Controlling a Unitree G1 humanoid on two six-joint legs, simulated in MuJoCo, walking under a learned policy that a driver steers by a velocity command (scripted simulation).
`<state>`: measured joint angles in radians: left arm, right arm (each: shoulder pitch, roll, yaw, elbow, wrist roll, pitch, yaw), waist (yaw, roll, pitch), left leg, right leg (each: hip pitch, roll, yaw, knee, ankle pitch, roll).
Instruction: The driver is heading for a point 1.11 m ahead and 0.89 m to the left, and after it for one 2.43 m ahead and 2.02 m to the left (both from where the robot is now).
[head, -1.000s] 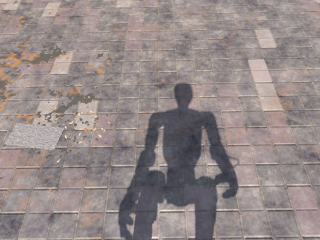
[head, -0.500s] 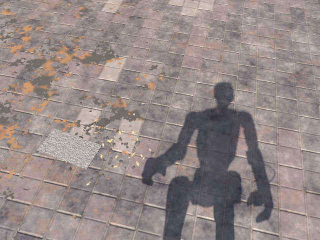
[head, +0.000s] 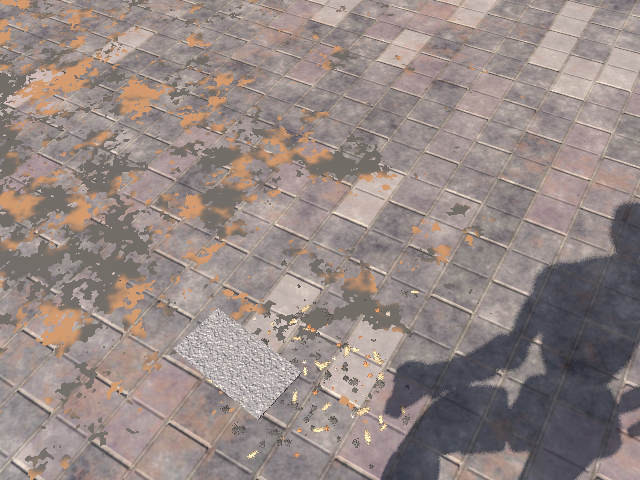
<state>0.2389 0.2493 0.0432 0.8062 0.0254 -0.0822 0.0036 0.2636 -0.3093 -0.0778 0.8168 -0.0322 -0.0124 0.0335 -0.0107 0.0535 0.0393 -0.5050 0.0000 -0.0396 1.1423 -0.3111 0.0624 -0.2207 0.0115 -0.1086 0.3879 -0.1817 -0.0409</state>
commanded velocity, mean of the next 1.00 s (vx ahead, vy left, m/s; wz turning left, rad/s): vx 0.50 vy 0.00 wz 0.60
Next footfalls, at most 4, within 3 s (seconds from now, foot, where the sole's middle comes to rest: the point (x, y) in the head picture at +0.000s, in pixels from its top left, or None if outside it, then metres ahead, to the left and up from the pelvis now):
0.32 left None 0.30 0.14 -0.78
0.88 right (292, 394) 0.67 0.12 -0.78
1.40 left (142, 376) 0.72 0.46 -0.78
1.94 right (92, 271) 1.03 0.65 -0.78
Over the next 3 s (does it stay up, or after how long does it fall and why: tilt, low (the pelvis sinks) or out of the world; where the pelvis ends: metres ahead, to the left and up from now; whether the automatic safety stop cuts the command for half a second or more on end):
stays up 1.14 1.04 -0.02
